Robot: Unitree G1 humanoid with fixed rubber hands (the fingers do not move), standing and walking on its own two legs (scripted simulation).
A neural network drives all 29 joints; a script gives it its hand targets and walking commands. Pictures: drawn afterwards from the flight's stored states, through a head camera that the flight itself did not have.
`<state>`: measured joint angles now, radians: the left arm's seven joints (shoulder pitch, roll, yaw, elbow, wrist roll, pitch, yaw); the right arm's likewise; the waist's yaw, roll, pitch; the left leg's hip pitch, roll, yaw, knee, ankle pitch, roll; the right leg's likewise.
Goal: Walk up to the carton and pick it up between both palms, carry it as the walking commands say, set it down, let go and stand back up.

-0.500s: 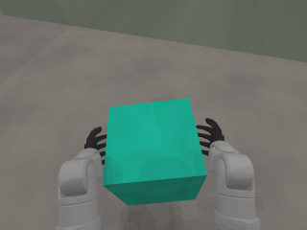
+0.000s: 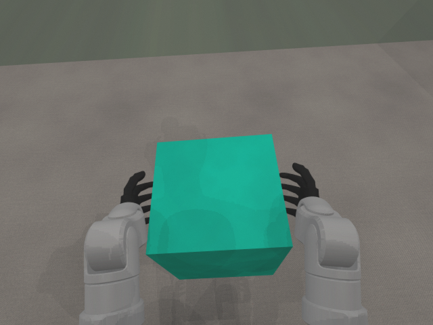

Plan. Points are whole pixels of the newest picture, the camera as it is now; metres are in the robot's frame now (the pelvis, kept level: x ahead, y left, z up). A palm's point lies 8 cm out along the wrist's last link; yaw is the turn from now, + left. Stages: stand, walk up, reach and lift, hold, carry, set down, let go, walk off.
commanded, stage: carry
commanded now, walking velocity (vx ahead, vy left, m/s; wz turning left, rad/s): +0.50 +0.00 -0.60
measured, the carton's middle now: (220, 214) +0.34 -0.01 -0.01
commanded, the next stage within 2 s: none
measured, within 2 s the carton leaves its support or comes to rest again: neither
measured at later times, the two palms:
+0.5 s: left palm (207, 113) +0.55 +0.02 +0.07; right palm (342, 131) +0.47 -0.26 +0.08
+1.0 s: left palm (235, 86) +0.63 -0.05 +0.08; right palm (361, 108) +0.54 -0.33 +0.09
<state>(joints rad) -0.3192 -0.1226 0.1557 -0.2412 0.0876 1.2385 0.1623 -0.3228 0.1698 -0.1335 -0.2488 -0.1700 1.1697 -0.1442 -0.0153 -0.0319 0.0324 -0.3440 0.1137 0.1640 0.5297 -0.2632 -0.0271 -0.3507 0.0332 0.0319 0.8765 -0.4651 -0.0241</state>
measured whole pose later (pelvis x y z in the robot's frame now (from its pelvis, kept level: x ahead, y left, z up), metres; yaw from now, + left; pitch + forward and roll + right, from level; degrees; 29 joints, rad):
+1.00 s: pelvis +0.30 -0.10 +0.01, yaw -17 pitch +2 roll +3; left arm -0.32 -0.17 0.18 -0.24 0.09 1.25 0.19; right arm -0.35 0.18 -0.16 -0.24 -0.18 1.21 -0.14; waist -0.02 -0.03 0.06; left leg -0.37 0.09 0.19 0.79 -0.46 -0.03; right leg -0.31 0.03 -0.02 0.55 -0.27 -0.09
